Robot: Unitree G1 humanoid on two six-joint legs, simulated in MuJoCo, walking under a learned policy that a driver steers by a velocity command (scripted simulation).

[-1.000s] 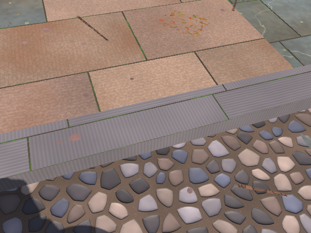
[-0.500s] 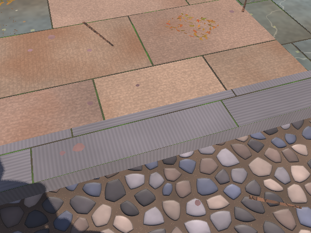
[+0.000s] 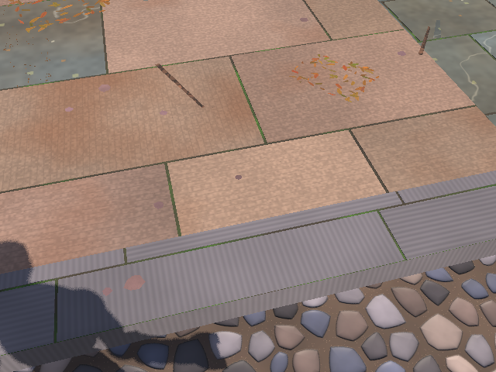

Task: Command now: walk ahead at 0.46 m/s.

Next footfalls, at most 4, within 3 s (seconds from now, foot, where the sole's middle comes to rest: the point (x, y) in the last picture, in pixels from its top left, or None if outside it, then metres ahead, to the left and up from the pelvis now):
0.18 left None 0.28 0.17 -0.78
0.72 right None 0.51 -0.03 -0.78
1.28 left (212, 256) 0.82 0.19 -0.68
1.78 right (211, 167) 1.18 0.24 -0.68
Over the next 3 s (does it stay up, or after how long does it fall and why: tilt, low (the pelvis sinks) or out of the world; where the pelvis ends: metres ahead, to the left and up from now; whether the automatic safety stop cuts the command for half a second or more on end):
stays up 1.50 0.58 0.10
